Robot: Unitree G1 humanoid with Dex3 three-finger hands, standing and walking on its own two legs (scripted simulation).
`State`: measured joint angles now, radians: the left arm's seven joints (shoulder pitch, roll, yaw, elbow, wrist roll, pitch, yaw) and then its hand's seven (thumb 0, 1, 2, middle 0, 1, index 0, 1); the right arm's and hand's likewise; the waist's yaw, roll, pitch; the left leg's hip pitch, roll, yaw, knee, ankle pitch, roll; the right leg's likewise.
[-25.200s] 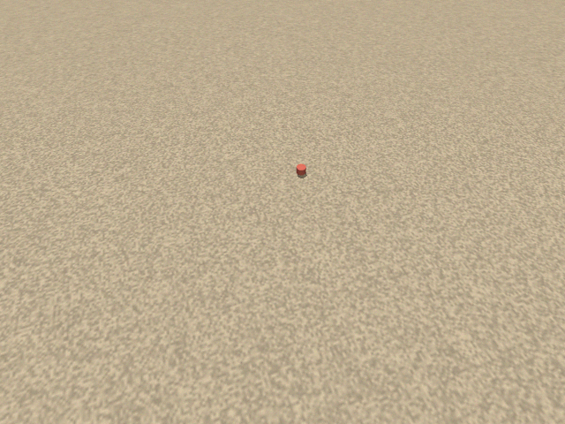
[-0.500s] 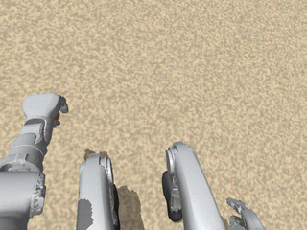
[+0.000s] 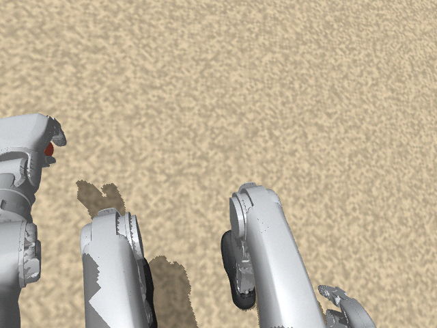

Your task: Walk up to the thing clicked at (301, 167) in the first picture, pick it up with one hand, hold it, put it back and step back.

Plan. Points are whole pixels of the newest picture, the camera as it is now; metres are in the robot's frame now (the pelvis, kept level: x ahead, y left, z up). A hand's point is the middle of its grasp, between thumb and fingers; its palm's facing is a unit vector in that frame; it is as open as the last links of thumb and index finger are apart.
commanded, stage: crouch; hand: left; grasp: from above
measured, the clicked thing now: (35, 147) +0.47 +0.29 -0.20
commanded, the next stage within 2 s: lower in 0.36 s
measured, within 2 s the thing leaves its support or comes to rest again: rests again in 1.66 s
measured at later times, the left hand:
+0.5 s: hand (45, 154) +0.46 +0.28 -0.21, palm faces -0.45 -0.05 -0.89, open 5.8 cm
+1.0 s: hand (58, 159) +0.46 +0.28 -0.27, palm faces -0.47 -0.07 -0.88, open 5.4 cm
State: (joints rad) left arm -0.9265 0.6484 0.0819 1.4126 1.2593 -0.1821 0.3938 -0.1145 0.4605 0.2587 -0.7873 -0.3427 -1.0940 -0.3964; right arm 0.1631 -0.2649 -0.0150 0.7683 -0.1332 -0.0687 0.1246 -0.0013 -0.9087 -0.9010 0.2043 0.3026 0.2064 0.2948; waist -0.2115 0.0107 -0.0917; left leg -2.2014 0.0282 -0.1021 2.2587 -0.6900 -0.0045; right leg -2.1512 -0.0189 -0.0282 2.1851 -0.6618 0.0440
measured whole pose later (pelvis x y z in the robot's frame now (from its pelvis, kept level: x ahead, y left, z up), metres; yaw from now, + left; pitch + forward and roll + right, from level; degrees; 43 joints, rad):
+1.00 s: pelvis +0.00 +0.00 -0.07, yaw -3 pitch +32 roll -9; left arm -0.99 0.81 0.15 1.61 1.33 -0.24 0.52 -0.12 0.48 0.19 -0.82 -0.30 -1.13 -0.35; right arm 0.13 -0.29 0.10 0.76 -0.22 -0.11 0.18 0.00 -0.91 -0.90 0.20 0.30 0.21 0.30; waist -0.29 -0.04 0.03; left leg -2.36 0.02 -0.18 2.50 -0.71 -0.02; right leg -2.29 0.00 -0.07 2.39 -0.66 0.06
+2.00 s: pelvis +0.00 +0.01 -0.09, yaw -8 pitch +27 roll -14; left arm -1.02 0.98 0.19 1.78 1.34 -0.25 0.65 -0.14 0.50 0.15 -0.83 -0.28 -1.19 -0.34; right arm 0.08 -0.33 0.25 0.72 -0.31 -0.23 0.29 0.00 -0.91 -0.90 0.20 0.30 0.21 0.30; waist -0.38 -0.11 0.14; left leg -2.37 0.02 -0.25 2.60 -0.74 0.00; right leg -2.25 0.03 -0.13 2.41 -0.66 0.08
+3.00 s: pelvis +0.00 +0.01 -0.08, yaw -9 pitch +27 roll -15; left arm -1.03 1.02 0.13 1.78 1.31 -0.25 0.66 0.00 -0.27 0.78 -0.27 -0.85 -0.29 -0.83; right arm 0.06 -0.35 0.30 0.69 -0.31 -0.26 0.30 0.00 -0.90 -0.90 0.20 0.30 0.21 0.30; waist -0.38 -0.14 0.17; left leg -2.35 0.02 -0.28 2.59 -0.74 0.00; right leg -2.23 0.04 -0.15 2.38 -0.65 0.08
